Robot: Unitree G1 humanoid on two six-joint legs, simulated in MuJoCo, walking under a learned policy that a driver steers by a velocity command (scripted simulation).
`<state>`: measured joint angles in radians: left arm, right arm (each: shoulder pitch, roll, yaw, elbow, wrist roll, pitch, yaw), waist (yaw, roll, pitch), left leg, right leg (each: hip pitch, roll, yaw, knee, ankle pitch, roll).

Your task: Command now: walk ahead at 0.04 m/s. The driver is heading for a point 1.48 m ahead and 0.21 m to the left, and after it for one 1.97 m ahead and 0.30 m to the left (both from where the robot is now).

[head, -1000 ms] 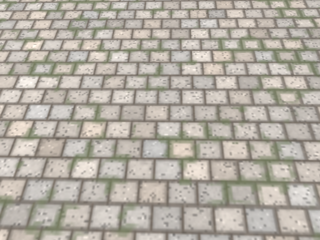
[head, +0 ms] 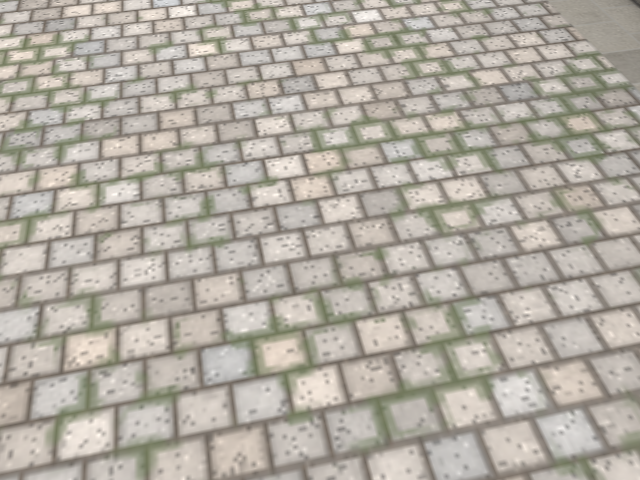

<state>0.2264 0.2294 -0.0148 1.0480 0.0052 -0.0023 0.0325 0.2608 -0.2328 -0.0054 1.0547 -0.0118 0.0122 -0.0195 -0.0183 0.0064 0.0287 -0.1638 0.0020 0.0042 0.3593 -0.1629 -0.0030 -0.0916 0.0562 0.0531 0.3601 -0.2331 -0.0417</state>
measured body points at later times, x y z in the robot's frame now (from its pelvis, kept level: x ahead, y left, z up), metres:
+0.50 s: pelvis +0.13 +0.05 +0.00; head +0.14 +0.07 +0.45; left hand +0.21 +0.30 -0.15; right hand +0.06 -0.18 -0.14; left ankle +0.05 +0.12 -0.75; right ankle +0.16 -0.08 -0.67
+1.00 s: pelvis +0.41 +0.02 +0.00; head +0.43 +0.02 +0.45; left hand +0.38 +0.27 -0.15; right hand +0.50 -0.22 -0.15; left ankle +0.46 +0.17 -0.67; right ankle +0.40 -0.02 -0.75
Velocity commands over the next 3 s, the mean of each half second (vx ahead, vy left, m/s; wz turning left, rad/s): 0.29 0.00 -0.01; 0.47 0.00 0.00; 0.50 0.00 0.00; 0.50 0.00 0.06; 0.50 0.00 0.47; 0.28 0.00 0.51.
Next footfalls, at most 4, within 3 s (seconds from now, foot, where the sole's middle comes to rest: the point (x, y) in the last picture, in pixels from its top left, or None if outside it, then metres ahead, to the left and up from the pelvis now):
0.74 right None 0.44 -0.02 -0.78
1.30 left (274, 385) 0.76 0.13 -0.78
1.84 right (345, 282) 1.06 -0.04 -0.78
2.40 left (276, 216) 1.31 0.15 -0.78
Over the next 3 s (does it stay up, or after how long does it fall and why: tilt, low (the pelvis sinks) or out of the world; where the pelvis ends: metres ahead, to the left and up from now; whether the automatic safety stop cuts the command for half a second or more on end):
stays up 1.44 0.13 -0.02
